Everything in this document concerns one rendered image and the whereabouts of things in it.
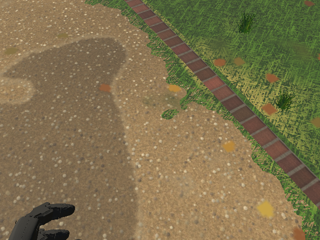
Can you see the left robot hand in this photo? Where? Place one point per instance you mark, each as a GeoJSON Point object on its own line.
{"type": "Point", "coordinates": [27, 227]}

